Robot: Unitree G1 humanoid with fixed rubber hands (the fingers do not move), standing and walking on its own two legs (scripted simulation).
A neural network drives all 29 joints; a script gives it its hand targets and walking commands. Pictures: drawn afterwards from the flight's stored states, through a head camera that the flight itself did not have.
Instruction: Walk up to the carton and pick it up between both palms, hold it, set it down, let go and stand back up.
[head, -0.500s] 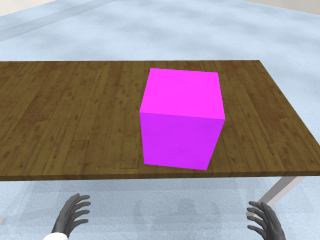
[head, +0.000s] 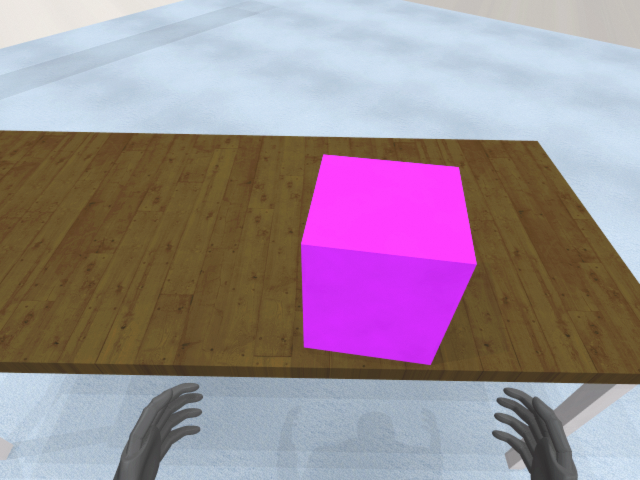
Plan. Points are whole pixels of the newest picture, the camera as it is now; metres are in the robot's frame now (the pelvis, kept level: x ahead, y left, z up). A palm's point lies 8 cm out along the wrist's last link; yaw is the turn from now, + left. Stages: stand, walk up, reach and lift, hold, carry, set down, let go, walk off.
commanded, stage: reach and lift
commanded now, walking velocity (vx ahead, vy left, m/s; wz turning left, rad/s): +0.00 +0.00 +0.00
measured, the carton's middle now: (377, 261) +0.46 -0.04 +0.00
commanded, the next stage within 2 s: none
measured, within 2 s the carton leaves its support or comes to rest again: neither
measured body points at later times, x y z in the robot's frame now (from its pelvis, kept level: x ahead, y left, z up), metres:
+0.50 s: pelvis -0.02 -0.01 +0.00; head -0.03 -0.01 +0.45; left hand +0.25 +0.22 +0.05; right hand +0.24 -0.22 +0.04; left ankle -0.03 +0.11 -0.75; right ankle -0.02 -0.14 -0.75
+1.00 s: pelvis -0.01 +0.00 +0.00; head +0.01 +0.01 +0.45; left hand +0.35 +0.22 +0.09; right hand +0.31 -0.23 +0.08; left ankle -0.03 +0.11 -0.75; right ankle -0.02 -0.14 -0.75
